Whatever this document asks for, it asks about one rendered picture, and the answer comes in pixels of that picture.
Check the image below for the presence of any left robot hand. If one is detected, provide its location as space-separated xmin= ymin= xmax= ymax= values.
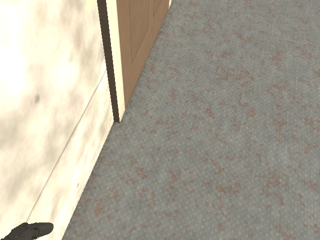
xmin=1 ymin=222 xmax=54 ymax=240

